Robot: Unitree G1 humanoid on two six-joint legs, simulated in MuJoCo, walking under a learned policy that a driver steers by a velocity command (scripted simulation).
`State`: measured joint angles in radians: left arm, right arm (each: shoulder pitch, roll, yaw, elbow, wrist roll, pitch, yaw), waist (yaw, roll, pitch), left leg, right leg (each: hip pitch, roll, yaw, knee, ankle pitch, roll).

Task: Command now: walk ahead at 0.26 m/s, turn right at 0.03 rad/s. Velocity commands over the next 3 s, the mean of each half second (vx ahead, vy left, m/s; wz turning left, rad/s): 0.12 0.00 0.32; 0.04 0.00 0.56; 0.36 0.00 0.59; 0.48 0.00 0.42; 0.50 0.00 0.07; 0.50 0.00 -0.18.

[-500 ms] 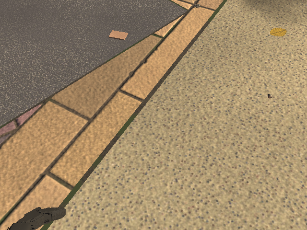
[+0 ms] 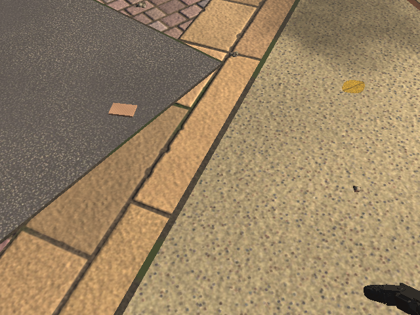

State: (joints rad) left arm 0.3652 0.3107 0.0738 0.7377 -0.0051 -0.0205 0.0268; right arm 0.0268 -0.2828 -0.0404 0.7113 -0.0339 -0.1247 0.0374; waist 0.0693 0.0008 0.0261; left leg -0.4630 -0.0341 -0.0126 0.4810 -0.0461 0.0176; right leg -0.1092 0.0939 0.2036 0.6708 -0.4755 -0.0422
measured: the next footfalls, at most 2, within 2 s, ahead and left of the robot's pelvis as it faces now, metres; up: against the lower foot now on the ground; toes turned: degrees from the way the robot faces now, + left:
right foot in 0.38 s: +0.19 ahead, -0.11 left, +0.00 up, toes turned +16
left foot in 0.82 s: +0.08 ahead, +0.12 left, +0.00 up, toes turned +27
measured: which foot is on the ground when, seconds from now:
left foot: down 0.00-0.38, up 0.40-0.80, down 0.82-1.00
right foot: up 0.00-0.36, down 0.38-0.82, up 0.84-1.00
